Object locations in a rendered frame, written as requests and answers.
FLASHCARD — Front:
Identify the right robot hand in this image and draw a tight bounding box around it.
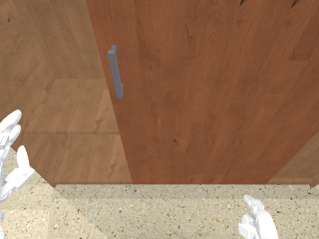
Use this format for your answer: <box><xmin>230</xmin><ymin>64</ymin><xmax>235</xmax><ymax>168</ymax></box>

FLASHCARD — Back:
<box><xmin>238</xmin><ymin>194</ymin><xmax>278</xmax><ymax>239</ymax></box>

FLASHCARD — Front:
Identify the wardrobe door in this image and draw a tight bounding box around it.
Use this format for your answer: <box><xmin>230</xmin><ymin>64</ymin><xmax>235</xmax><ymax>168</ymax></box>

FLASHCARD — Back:
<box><xmin>272</xmin><ymin>131</ymin><xmax>319</xmax><ymax>178</ymax></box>
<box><xmin>86</xmin><ymin>0</ymin><xmax>319</xmax><ymax>185</ymax></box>

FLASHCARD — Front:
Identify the left robot hand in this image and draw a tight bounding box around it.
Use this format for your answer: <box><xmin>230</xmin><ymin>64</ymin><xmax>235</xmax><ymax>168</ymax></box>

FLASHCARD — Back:
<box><xmin>0</xmin><ymin>110</ymin><xmax>35</xmax><ymax>205</ymax></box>

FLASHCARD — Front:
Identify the handle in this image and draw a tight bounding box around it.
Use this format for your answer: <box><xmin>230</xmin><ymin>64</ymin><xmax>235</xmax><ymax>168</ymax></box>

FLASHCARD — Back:
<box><xmin>108</xmin><ymin>45</ymin><xmax>124</xmax><ymax>99</ymax></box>

